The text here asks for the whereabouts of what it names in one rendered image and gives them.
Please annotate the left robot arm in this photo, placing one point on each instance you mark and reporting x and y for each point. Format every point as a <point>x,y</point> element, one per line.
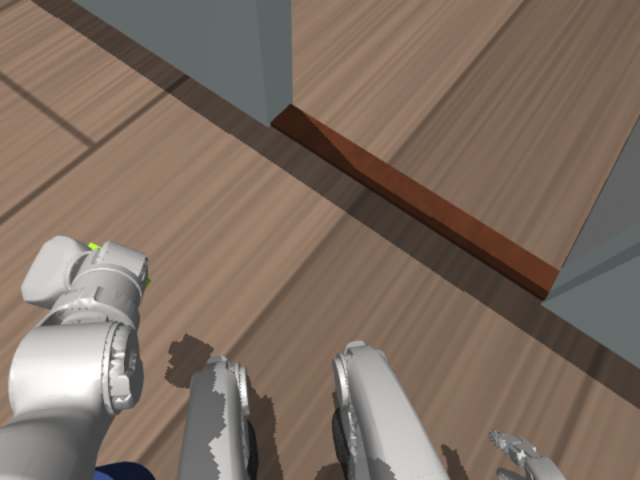
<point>76,369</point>

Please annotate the right robot foot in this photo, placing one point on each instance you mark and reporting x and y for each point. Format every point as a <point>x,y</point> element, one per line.
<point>341,447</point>

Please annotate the right robot hand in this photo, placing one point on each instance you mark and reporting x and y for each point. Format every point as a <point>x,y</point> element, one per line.
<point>524,455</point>

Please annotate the left robot hand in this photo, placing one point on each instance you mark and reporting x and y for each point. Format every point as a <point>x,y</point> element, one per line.
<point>43,284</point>

